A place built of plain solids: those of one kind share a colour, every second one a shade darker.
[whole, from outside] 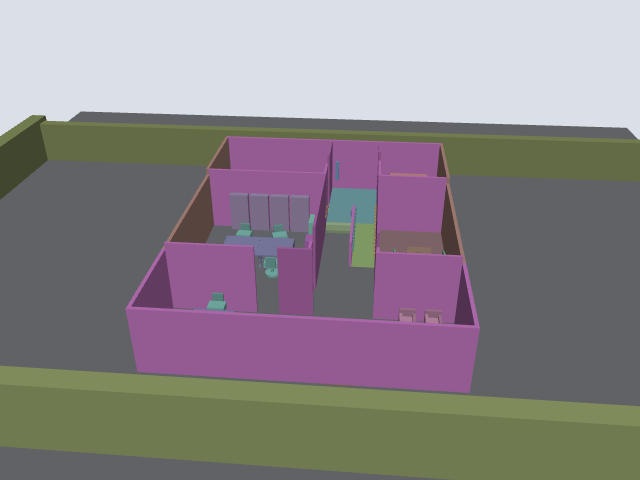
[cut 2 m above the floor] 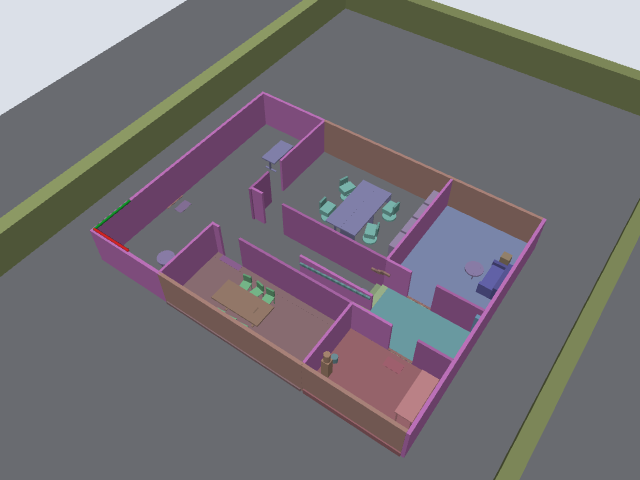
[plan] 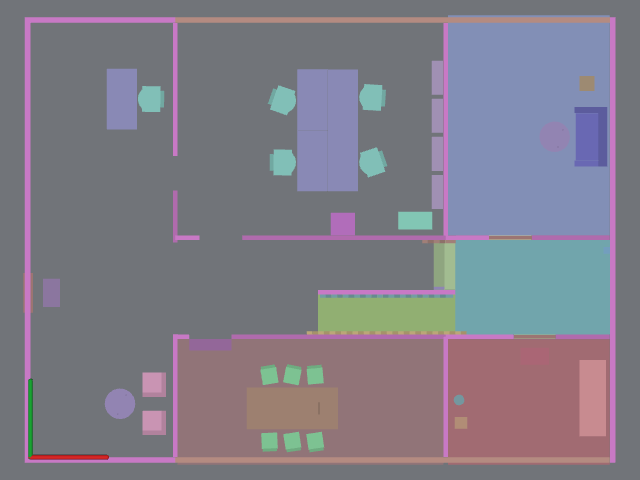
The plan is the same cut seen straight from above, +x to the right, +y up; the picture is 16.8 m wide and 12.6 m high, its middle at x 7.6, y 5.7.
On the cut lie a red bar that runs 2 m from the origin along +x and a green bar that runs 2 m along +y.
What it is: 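An office floor of the 2010s with a short split; 15.2 x 11.4 m, ceiling 2.78 m, its east end 0.30 m higher up 2 steps of 0.150 m in one lane of its corridor, and up a ramp of 1 in 12 in the other, a low wall between, a corridor of 2.60 m, a front door of 0.86 to 0.98 x 2.1 m, inner doorways of 0.90 to 1.12 m, desks 0.73 m, task chairs 0.47 m, meeting chairs 0.45 m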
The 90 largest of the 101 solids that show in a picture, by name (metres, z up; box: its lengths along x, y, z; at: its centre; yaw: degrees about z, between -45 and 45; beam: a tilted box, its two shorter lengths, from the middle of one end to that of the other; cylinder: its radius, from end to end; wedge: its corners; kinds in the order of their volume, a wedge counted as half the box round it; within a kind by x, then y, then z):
{
 "ring_hedge_1": {"box": [0.77, 37.7, 2.68], "at": [-3.44, 5.7, 1.29]},
 "ring_hedge_2": {"box": [23.08, 0.88, 2.65], "at": [7.61, 24.22, 1.28]},
 "ring_hedge_3": {"box": [0.62, 37.41, 2.4], "at": [18.58, 5.7, 1.15]},
 "wall_1": {"box": [0.15, 11.7, 2.83], "at": [-0.07, 5.7, 1.36]},
 "wall_2": {"box": [4.1, 0.15, 2.83], "at": [1.9, -0.07, 1.36]},
 "wall_3": {"box": [4.1, 0.15, 2.83], "at": [1.9, 11.47, 1.36]},
 "wall_4": {"box": [0.12, 3.23, 3.13], "at": [3.8, 1.61, 1.51]},
 "wall_5": {"box": [0.12, 1.37, 3.13], "at": [3.8, 6.32, 1.51]},
 "wall_6": {"box": [0.12, 3.49, 3.13], "at": [3.8, 9.65, 1.51]},
 "wall_7": {"box": [0.37, 0.12, 3.13], "at": [3.98, 3.16, 1.51]},
 "wall_8": {"box": [0.64, 0.12, 3.13], "at": [4.12, 5.76, 1.51]},
 "wall_9": {"box": [5.62, 0.12, 3.13], "at": [8.09, 3.16, 1.51]},
 "wall_10": {"box": [5.34, 0.12, 3.13], "at": [8.23, 5.76, 1.51]},
 "wall_11": {"box": [3.6, 0.12, 1.35], "at": [9.35, 4.33, 0.62]},
 "wall_12": {"box": [0.12, 3.16, 3.13], "at": [10.9, 1.58, 1.51]},
 "wall_13": {"box": [0.12, 5.64, 3.13], "at": [10.9, 8.58, 1.51]},
 "wall_14": {"box": [1.14, 0.12, 3.13], "at": [11.47, 5.76, 1.51]},
 "wall_15": {"box": [1.79, 0.12, 3.13], "at": [11.79, 3.16, 1.51]},
 "wall_16": {"box": [2.05, 0.12, 3.13], "at": [14.19, 5.76, 1.51]},
 "wall_17": {"box": [1.43, 0.12, 3.13], "at": [14.5, 3.16, 1.51]},
 "wall_18": {"box": [0.15, 11.7, 3.13], "at": [15.29, 5.7, 1.51]},
 "glazing_1": {"box": [7.1, 0.15, 2.83], "at": [7.35, -0.07, 1.36]},
 "glazing_2": {"box": [7.1, 0.15, 2.83], "at": [7.35, 11.47, 1.36]},
 "glazing_3": {"box": [4.31, 0.15, 3.13], "at": [13.05, -0.07, 1.51]},
 "glazing_4": {"box": [4.31, 0.15, 3.13], "at": [13.05, 11.47, 1.51]},
 "split_lounge_level_1": {"box": [4.25, 5.78, 0.35], "at": [13.09, 8.71, 0.12]},
 "split_kitchen_level_1": {"box": [4.25, 3.3, 0.35], "at": [13.09, 1.45, 0.12]},
 "meet_level_1": {"box": [0.31, 0.3, 0.2], "at": [4.01, 2.95, 0.05]},
 "meet_level_2": {"box": [6.98, 3.0, 0.2], "at": [7.35, 1.3, 0.05]},
 "meet_level_3": {"box": [5.56, 0.3, 0.2], "at": [8.06, 2.95, 0.05]},
 "split_corridor_level_1": {"box": [4.06, 2.48, 0.35], "at": [13.18, 4.46, 0.12]},
 "shelf_1": {"box": [0.3, 0.9, 1.95], "at": [10.68, 6.96, 0.93]},
 "shelf_2": {"box": [0.3, 0.9, 1.95], "at": [10.68, 7.96, 0.93]},
 "shelf_3": {"box": [0.3, 0.9, 1.95], "at": [10.68, 8.96, 0.93]},
 "shelf_4": {"box": [0.3, 0.9, 1.95], "at": [10.68, 9.96, 0.93]},
 "sofa_1": {"box": [0.65, 1.24, 0.37], "at": [14.63, 8.41, 0.55]},
 "sofa_2": {"box": [0.86, 0.16, 0.65], "at": [14.71, 7.71, 0.57]},
 "sofa_3": {"box": [0.86, 0.16, 0.65], "at": [14.71, 9.11, 0.57]},
 "sofa_4": {"box": [0.24, 1.56, 0.83], "at": [15.02, 8.41, 0.67]},
 "club_1": {"box": [0.62, 0.12, 0.63], "at": [3.25, 0.64, 0.27]},
 "club_2": {"box": [0.62, 0.64, 0.48], "at": [3.25, 0.9, 0.19]},
 "club_3": {"box": [0.62, 0.12, 0.63], "at": [3.25, 1.16, 0.27]},
 "club_4": {"box": [0.62, 0.12, 0.63], "at": [3.25, 1.64, 0.27]},
 "club_5": {"box": [0.62, 0.64, 0.48], "at": [3.25, 1.9, 0.19]},
 "club_6": {"box": [0.62, 0.12, 0.63], "at": [3.25, 2.16, 0.27]},
 "club_7": {"box": [0.12, 0.64, 0.79], "at": [3.5, 0.9, 0.34]},
 "club_8": {"box": [0.12, 0.64, 0.79], "at": [3.5, 1.9, 0.34]},
 "split_ramp_1": {"wedge": [[7.55, 3.22, -0.05], [7.55, 3.22, 0.0], [7.55, 4.27, -0.05], [7.55, 4.27, 0.0], [11.15, 3.22, -0.05], [11.15, 3.22, 0.3], [11.15, 4.27, -0.05], [11.15, 4.27, 0.3]]},
 "task_chair_1": {"box": [0.48, 0.68, 0.26], "at": [3.17, 9.4, 0.58], "yaw": -0.6},
 "task_chair_2": {"box": [0.1, 0.44, 0.5], "at": [3.46, 9.4, 0.79], "yaw": -0.6},
 "task_chair_3": {"box": [0.1, 0.44, 0.5], "at": [6.33, 7.74, 0.79], "yaw": -0.8},
 "task_chair_4": {"box": [0.1, 0.44, 0.5], "at": [6.35, 9.46, 0.79], "yaw": -19.5},
 "task_chair_5": {"box": [0.48, 0.68, 0.26], "at": [6.62, 7.73, 0.58], "yaw": -0.8},
 "task_chair_6": {"box": [0.48, 0.68, 0.26], "at": [6.62, 9.37, 0.58], "yaw": -19.5},
 "task_chair_7": {"cylinder": 0.33, "from": [6.64, 7.73, 0.0], "to": [6.64, 7.73, 0.1]},
 "task_chair_8": {"cylinder": 0.33, "from": [8.96, 7.73, 0.0], "to": [8.96, 7.73, 0.1]},
 "task_chair_9": {"cylinder": 0.33, "from": [8.96, 9.44, 0.0], "to": [8.96, 9.44, 0.1]},
 "task_chair_10": {"box": [0.48, 0.68, 0.26], "at": [8.98, 7.74, 0.58], "yaw": 18.8},
 "task_chair_11": {"box": [0.48, 0.68, 0.26], "at": [8.98, 9.44, 0.58], "yaw": -3.4},
 "task_chair_12": {"box": [0.1, 0.44, 0.5], "at": [9.25, 7.83, 0.79], "yaw": 18.8},
 "task_chair_13": {"box": [0.1, 0.44, 0.5], "at": [9.27, 9.42, 0.79], "yaw": -3.4},
 "desk_1": {"box": [0.8, 1.6, 0.07], "at": [2.4, 9.4, 0.69]},
 "desk_2": {"box": [0.8, 1.6, 0.07], "at": [7.4, 7.78, 0.69]},
 "desk_3": {"box": [0.8, 1.6, 0.07], "at": [7.4, 9.38, 0.69]},
 "desk_4": {"box": [0.78, 0.025, 0.76], "at": [8.2, 7.0, 0.33]},
 "desk_5": {"box": [0.8, 1.6, 0.07], "at": [8.2, 7.78, 0.69]},
 "desk_6": {"box": [0.8, 1.6, 0.07], "at": [8.2, 9.38, 0.69]},
 "filing_cabinet_1": {"box": [0.9, 0.47, 1.07], "at": [10.1, 6.21, 0.48]},
 "printer_1": {"box": [0.64, 0.6, 1.09], "at": [8.2, 6.12, 0.49]},
 "split_steps_1": {"box": [0.28, 1.31, 0.2], "at": [10.73, 5.04, 0.05]},
 "split_steps_2": {"box": [0.28, 1.31, 0.35], "at": [11.01, 5.04, 0.12]},
 "meeting_table_1": {"box": [2.4, 1.1, 0.07], "at": [6.87, 1.28, 0.85]},
 "water_cooler_1": {"box": [0.33, 0.31, 1.03], "at": [11.3, 0.9, 0.77]},
 "water_cooler_2": {"cylinder": 0.14, "from": [11.3, 0.9, 1.28], "to": [11.3, 0.9, 1.7]},
 "bar_table_1": {"box": [0.7, 2.0, 0.06], "at": [14.76, 1.55, 1.35]},
 "ottoman_1": {"box": [0.4, 0.4, 0.47], "at": [14.61, 9.81, 0.48]},
 "coffee_table_1": {"cylinder": 0.4, "from": [2.35, 1.4, 0.33], "to": [2.35, 1.4, 0.4]},
 "coffee_table_2": {"cylinder": 0.4, "from": [13.76, 8.41, 0.63], "to": [13.76, 8.41, 0.7]},
 "meet_steps_1": {"box": [1.11, 0.3, 0.2], "at": [4.72, 2.95, 0.05]},
 "side_chair_1": {"box": [0.38, 0.08, 0.38], "at": [6.24, 2.37, 0.8], "yaw": 9.3},
 "side_chair_2": {"box": [0.38, 0.08, 0.38], "at": [6.28, 0.19, 0.8], "yaw": 2.4},
 "side_chair_3": {"box": [0.38, 0.08, 0.38], "at": [6.91, 0.19, 0.8], "yaw": 8.9},
 "side_chair_4": {"box": [0.38, 0.08, 0.38], "at": [6.92, 2.37, 0.8], "yaw": -11.3},
 "side_chair_5": {"box": [0.38, 0.08, 0.38], "at": [7.51, 0.19, 0.8], "yaw": 8.3},
 "split_door_1": {"box": [1.13, 0.12, 0.35], "at": [12.6, 5.76, 0.12]},
 "extinguisher_hold_1": {"box": [0.19, 0.18, 1.06], "at": [15.14, 5.43, 1.37]},
 "doormat_hold_1": {"box": [0.45, 0.75, 0.06], "at": [0.55, 4.31, -0.02]},
 "kitchen_mat_hold_1": {"box": [0.75, 0.45, 0.06], "at": [13.24, 2.65, 0.28]},
 "bin_waste_1": {"cylinder": 0.14, "from": [11.25, 1.5, 0.3], "to": [11.25, 1.5, 0.61]},
 "threshold_1": {"box": [0.26, 1.05, 0.07], "at": [-0.06, 4.31, -0.01]}
}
